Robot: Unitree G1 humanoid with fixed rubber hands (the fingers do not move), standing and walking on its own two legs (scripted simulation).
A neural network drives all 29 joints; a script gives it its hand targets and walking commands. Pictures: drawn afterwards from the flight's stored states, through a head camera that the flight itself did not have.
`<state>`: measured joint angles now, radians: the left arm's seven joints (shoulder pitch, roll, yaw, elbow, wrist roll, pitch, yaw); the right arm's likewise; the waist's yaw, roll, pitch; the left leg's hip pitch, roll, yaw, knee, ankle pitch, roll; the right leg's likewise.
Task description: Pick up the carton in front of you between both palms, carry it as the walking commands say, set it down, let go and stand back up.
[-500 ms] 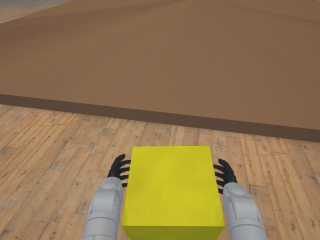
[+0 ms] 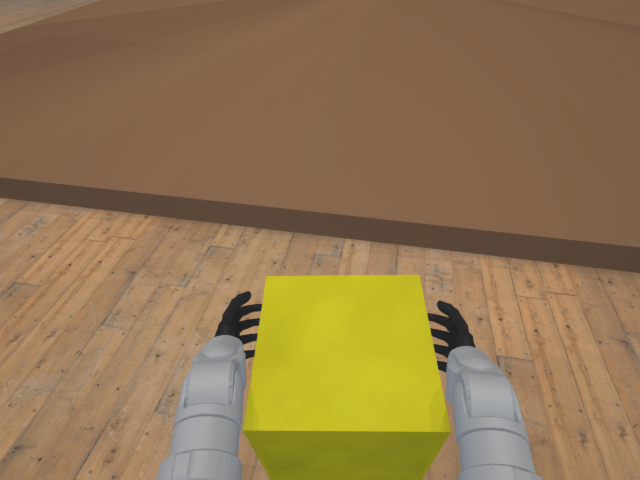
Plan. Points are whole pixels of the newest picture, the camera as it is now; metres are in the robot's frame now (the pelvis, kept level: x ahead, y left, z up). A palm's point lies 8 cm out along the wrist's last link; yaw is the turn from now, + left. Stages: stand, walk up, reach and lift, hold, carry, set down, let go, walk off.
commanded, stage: reach and lift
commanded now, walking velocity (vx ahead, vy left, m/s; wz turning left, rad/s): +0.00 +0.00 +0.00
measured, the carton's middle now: (343, 385) +0.29 +0.00 -0.05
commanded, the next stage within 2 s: hold in 0.44 s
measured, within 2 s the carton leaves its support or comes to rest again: neither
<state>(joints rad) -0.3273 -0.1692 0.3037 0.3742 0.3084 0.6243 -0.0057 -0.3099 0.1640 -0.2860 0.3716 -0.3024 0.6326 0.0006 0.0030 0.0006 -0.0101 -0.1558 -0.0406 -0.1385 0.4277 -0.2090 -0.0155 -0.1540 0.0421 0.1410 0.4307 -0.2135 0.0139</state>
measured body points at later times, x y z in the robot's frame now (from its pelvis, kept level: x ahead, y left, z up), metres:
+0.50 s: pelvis +0.01 +0.00 +0.00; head -0.03 +0.00 +0.45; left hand +0.31 +0.15 +0.04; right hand +0.31 -0.15 +0.03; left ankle +0.02 +0.13 -0.74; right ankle +0.02 -0.13 -0.74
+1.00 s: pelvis +0.00 +0.00 +0.00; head -0.05 +0.00 +0.45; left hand +0.31 +0.15 +0.05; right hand +0.30 -0.15 +0.05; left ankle +0.02 +0.13 -0.74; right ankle +0.02 -0.13 -0.74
